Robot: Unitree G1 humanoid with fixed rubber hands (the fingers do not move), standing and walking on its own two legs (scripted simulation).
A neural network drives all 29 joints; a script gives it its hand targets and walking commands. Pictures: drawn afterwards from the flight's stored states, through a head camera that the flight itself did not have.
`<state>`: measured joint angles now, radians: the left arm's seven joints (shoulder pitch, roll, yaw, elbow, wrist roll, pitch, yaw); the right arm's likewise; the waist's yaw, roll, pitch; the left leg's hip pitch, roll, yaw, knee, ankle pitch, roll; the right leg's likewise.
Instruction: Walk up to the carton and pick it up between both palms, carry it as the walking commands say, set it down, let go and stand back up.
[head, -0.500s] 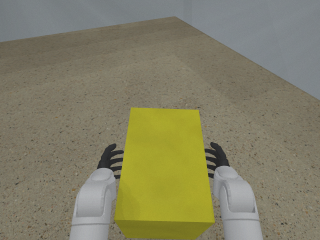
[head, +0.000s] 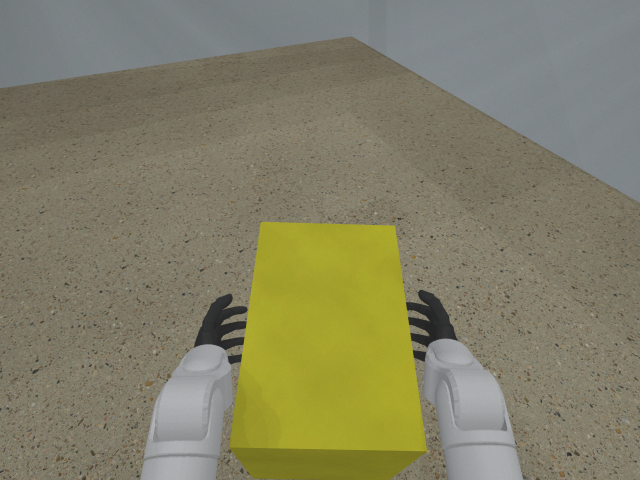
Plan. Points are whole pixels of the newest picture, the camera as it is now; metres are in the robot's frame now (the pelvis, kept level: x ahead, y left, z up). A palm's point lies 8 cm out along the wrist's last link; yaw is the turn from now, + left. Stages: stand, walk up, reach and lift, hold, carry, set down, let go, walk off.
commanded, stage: carry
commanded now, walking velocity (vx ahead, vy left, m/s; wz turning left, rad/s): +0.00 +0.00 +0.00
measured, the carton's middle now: (324, 351) +0.32 -0.01 -0.03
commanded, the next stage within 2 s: none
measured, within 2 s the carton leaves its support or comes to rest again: neither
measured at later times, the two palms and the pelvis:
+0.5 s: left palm (188, 381) +0.22 +0.15 +0.08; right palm (449, 369) +0.23 -0.14 +0.08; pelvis -0.03 +0.00 -0.01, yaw +1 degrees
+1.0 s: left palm out of the picture +0.12 +0.12 +0.08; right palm out of the picture +0.12 -0.16 +0.08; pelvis -0.14 -0.01 -0.01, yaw +0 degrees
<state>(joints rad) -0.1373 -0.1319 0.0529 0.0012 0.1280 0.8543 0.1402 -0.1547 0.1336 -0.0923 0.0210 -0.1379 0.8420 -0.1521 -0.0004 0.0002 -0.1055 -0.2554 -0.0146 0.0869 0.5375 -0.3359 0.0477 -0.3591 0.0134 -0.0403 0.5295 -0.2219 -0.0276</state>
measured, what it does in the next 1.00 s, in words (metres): walks backwards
